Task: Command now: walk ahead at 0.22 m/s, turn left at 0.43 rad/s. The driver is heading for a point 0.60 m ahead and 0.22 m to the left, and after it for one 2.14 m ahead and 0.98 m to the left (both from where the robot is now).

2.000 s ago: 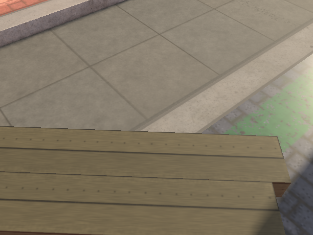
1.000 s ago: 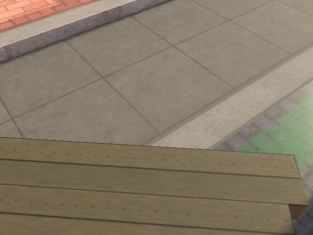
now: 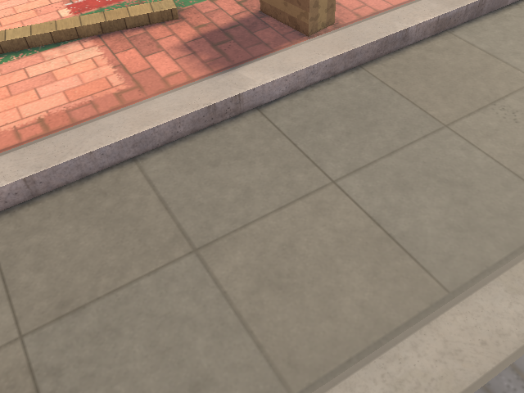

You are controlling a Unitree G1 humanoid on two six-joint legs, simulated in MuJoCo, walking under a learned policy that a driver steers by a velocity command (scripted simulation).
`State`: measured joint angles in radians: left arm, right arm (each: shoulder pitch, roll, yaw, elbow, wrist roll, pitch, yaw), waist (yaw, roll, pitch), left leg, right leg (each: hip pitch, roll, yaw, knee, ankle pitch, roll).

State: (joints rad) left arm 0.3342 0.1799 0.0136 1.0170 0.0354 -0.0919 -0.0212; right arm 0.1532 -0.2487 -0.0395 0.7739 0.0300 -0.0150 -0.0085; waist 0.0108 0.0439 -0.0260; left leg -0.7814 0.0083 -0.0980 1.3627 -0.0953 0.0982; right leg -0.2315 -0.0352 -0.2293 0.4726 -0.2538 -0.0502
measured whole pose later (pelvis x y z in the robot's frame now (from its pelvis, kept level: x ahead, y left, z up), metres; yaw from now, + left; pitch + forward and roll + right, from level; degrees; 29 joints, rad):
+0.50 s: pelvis +0.13 +0.03 +0.00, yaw +16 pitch +4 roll -2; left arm 0.04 0.28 0.06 0.70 0.01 0.00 0.06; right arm 0.20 -0.26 -0.07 0.61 0.00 0.00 -0.01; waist -0.02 -0.02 0.04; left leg -0.43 -0.09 -0.06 0.45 -0.08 0.10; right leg -0.59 -0.01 0.09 1.13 -0.39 0.04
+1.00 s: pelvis +0.15 -0.04 +0.00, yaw +34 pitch +1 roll +1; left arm 0.17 0.23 0.03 0.65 0.02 0.01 0.04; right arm 0.20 -0.35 -0.10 0.58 0.02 0.09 -0.04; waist 0.01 0.06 0.03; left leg -0.63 -0.08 -0.13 1.38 -0.37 -0.09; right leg -0.25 -0.01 -0.05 0.48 -0.24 -0.04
